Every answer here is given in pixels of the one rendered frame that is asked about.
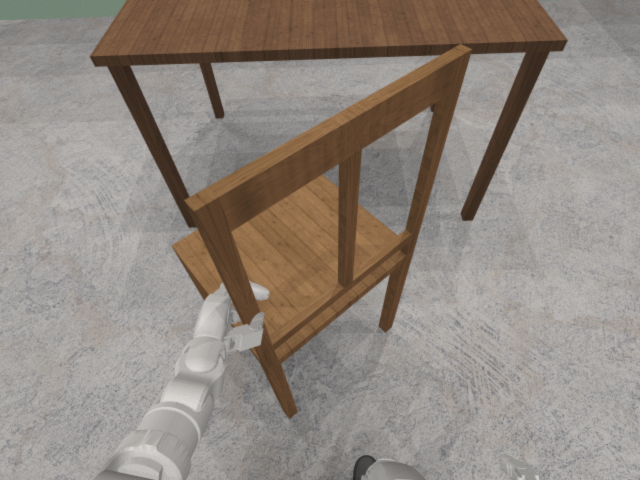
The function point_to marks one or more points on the robot right shin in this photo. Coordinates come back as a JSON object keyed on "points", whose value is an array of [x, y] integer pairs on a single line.
{"points": [[378, 461]]}

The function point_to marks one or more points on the right robot foot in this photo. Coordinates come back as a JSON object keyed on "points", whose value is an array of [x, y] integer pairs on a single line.
{"points": [[362, 465]]}

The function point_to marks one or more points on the chair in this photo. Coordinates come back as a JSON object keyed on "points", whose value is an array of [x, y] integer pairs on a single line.
{"points": [[278, 222]]}

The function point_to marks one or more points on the table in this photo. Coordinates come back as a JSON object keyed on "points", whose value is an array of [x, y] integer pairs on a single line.
{"points": [[159, 32]]}

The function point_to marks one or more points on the left robot hand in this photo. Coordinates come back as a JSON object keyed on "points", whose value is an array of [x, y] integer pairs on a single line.
{"points": [[217, 315]]}

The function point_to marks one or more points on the left robot forearm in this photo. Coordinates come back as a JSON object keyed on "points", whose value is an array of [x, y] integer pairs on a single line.
{"points": [[163, 444]]}

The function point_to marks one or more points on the right robot hand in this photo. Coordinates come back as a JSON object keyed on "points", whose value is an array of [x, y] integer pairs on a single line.
{"points": [[516, 470]]}

